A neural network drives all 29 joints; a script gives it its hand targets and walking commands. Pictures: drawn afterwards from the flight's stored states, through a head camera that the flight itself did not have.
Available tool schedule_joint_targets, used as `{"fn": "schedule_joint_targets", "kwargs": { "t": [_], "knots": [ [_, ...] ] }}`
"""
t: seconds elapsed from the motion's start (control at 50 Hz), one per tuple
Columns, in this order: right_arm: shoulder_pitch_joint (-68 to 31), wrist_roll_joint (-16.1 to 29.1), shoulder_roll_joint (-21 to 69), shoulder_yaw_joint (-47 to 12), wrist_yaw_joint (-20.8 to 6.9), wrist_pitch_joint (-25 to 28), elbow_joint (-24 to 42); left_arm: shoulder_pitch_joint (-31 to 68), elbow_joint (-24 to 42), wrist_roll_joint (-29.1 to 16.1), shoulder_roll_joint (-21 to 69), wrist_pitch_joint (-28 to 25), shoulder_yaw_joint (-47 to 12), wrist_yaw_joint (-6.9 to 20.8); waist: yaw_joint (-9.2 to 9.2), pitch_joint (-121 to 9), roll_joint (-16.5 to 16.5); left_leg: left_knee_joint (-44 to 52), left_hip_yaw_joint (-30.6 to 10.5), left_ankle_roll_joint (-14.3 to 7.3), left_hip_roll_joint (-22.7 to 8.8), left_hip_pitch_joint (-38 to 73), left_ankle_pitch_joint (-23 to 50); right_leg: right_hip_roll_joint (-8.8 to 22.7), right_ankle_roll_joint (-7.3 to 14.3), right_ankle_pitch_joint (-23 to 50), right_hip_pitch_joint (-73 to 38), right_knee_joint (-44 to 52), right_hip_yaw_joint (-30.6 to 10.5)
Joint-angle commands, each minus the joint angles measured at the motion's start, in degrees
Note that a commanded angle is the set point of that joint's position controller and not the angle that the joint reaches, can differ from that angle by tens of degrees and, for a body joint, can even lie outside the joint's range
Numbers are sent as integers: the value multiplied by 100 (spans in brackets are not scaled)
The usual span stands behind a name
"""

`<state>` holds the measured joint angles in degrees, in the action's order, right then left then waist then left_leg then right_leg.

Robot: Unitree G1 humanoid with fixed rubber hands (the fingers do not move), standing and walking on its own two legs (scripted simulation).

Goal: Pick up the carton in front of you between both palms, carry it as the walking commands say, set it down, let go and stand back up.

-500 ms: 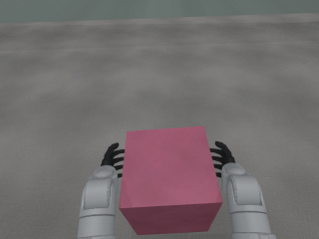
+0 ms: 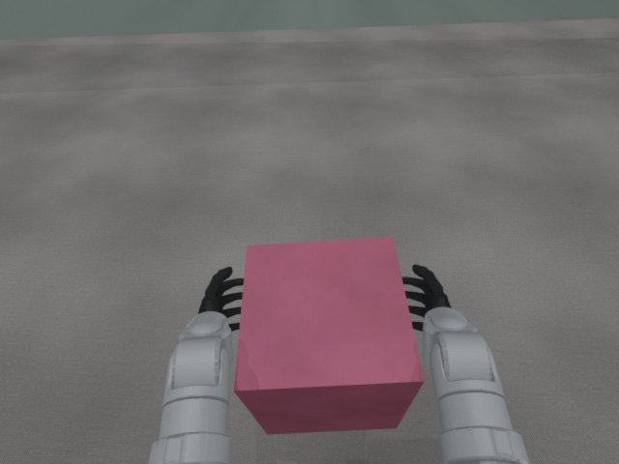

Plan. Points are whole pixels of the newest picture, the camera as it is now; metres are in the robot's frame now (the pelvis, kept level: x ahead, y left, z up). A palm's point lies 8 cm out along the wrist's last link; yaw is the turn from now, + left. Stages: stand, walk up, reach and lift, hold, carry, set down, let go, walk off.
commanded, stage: carry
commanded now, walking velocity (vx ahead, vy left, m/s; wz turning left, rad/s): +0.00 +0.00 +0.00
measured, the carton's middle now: (325, 342) +0.31 +0.00 -0.04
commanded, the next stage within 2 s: hold in 0.50 s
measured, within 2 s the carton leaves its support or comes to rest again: neither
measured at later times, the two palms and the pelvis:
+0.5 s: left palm (206, 328) +0.29 +0.16 +0.04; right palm (431, 324) +0.28 -0.14 +0.04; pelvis -0.01 +0.01 +0.00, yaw +0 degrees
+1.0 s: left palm (190, 352) +0.24 +0.17 +0.06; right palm (419, 309) +0.30 -0.13 +0.05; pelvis -0.01 -0.04 +0.01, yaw +12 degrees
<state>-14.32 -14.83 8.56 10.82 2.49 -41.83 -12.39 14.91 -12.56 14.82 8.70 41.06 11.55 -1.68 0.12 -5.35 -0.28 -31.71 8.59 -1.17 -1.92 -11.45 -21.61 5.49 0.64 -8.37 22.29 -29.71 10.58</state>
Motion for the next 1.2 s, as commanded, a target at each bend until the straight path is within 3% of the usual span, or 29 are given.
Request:
{"fn": "schedule_joint_targets", "kwargs": {
  "t": [0.0,0.48,0.5,0.54,0.56,0.6,0.72,0.8,1.02,1.1,1.18],
  "knots": [
    [-2815,1566,5303,-3163,-1467,230,442,2506,198,-1480,5289,-139,-3158,1440,-6,-1330,23,689,-562,-56,-685,-297,1215,471,21,895,-1173,219,-583],
    [-2835,1586,5313,-3170,-1486,219,450,2462,179,-1468,5329,-115,-3150,1445,-12,-1364,12,656,-588,-86,-672,-307,1388,473,-32,937,-1175,215,-556],
    [-2386,1528,5381,-3143,-1518,209,653,2158,-163,-1323,5485,-225,-2918,1481,-92,-522,-890,1350,-1601,-119,278,-914,2871,-1251,62,1554,-3051,141,-1262],
    [-2620,1560,5243,-3223,-1525,322,872,2033,-79,-1181,5336,-434,-2818,1386,100,-942,-428,1130,-1662,-2,282,-42,3768,-1099,1,1960,-2868,413,-1470],
    [-2695,1579,5165,-3267,-1548,339,896,1985,-99,-1150,5277,-470,-2742,1348,196,-1009,-391,1200,-1614,7,342,303,3442,-1098,-22,1918,-2773,496,-1469],
    [-2749,1576,5149,-3328,-1565,376,879,2055,-128,-1100,5218,-501,-2712,1334,168,-1024,-158,1242,-1553,45,432,745,3413,-1195,-124,1745,-2534,621,-1374],
    [-2625,1257,5223,-2915,-1512,409,374,2689,-227,-1287,5326,-465,-2931,1555,-215,-640,-239,1459,-1454,165,473,389,2103,-1246,-38,784,-2554,819,-1310],
    [-2773,1202,5387,-2811,-1565,385,33,2893,-455,-1291,5397,-451,-2826,1678,-192,-498,-168,1551,-1397,112,529,-101,1331,-1178,-47,464,-2833,879,-1324],
    [-3482,1310,5697,-2886,-1705,345,-181,3229,-875,-1051,5382,-523,-2322,1818,95,-562,166,1510,-1287,-133,673,-717,477,-916,-178,-37,-3409,997,-1491],
    [-4030,1124,5777,-2365,-1684,461,-862,3925,-1446,-717,5183,-741,-1774,1915,129,-401,211,1251,-1253,-209,684,-971,47,-839,-195,-892,-3179,979,-1632],
    [-4496,596,5425,-1295,-1546,706,-1784,4511,-2186,-134,4858,-1006,-842,1851,49,-156,167,836,-1255,-201,676,-1340,-155,-806,-173,-1370,-2709,793,-1708]
  ]
}}
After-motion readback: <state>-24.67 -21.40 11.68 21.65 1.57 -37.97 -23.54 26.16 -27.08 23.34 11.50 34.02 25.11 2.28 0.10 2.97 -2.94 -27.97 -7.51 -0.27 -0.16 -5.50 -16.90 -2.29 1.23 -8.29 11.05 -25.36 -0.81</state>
